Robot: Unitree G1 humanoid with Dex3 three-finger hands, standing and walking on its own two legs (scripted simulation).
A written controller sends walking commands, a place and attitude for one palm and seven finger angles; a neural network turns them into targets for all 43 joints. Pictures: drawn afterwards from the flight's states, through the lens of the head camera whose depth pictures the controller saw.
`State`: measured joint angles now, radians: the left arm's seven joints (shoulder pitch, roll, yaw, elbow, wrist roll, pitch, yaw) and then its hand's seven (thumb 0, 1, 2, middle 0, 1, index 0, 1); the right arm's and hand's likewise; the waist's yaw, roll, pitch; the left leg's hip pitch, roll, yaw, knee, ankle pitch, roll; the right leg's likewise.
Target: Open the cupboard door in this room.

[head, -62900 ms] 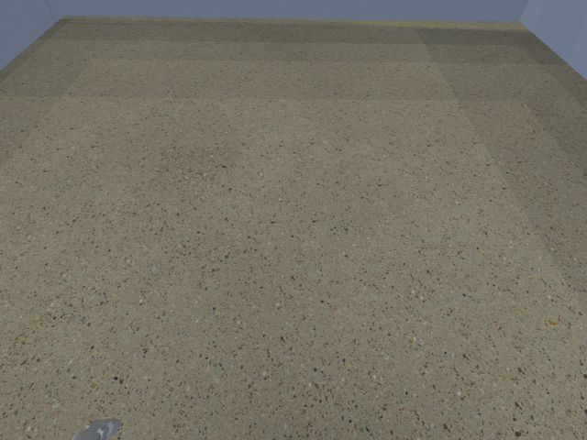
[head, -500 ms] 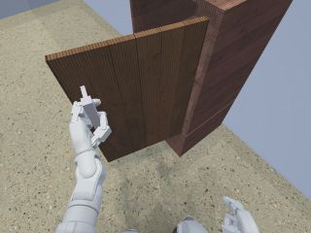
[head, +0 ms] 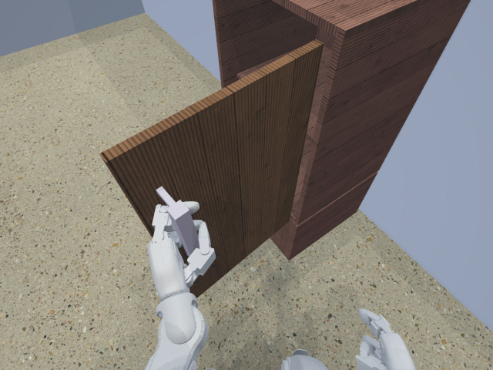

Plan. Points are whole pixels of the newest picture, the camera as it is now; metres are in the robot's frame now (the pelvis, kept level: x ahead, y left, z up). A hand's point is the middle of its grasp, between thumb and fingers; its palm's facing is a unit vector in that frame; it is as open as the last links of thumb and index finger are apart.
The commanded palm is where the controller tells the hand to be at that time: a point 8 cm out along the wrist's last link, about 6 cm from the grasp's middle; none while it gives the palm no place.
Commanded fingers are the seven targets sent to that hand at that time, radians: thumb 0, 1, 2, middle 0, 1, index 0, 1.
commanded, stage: open thumb and fingers to let go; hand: left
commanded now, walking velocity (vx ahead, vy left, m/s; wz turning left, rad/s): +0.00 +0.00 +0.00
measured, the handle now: (180, 226) +0.33 +0.13 +0.04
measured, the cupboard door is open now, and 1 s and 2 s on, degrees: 96 98 98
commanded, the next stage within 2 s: slide the hand sideways off the handle in 0.76 s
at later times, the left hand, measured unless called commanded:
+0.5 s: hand (205, 243) +0.30 +0.08 +0.05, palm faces +0.36 -0.93 -0.01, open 13.1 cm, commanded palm +0.26 +0.13 +0.04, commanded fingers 0.00 -0.50 0.30 -0.24 -0.85 -0.24 -0.85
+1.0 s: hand (200, 263) +0.27 +0.09 +0.04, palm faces -0.03 -0.99 -0.11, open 15.5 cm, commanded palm +0.25 +0.13 +0.04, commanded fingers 0.00 -0.50 0.30 -0.15 -0.30 -0.15 -0.30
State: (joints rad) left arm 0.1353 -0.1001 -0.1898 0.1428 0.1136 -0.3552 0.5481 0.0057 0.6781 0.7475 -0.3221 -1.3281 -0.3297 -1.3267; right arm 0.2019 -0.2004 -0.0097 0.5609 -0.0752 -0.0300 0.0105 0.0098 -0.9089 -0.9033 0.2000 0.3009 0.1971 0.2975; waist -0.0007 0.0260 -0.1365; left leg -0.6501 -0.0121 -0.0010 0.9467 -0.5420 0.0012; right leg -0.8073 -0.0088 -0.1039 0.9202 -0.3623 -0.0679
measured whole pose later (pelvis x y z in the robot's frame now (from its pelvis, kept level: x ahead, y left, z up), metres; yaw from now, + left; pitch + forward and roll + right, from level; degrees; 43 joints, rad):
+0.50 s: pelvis -0.03 -0.01 +0.00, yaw +1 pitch +13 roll +1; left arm -0.05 -0.07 -0.11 0.31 0.04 -0.36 0.50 0.00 -0.33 0.37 -0.31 -1.17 -0.30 -1.17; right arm 0.18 -0.20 0.00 0.60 -0.06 -0.04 -0.02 0.01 -0.91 -0.90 0.20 0.30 0.20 0.30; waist 0.00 0.03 -0.12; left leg -0.67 -0.02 -0.01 0.95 -0.51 -0.01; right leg -0.82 -0.02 -0.11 0.92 -0.33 -0.08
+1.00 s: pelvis -0.03 +0.01 -0.01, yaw +1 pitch +12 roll +1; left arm -0.01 0.07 -0.15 0.29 0.02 -0.41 0.13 -0.01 -0.49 0.30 -0.33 -0.48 -0.26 -0.50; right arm 0.21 -0.21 0.02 0.57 -0.03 -0.06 -0.01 0.01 -0.91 -0.90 0.20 0.30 0.20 0.30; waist 0.00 0.03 -0.11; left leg -0.68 -0.04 0.01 0.99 -0.52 0.02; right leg -0.83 -0.03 -0.10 0.95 -0.33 -0.06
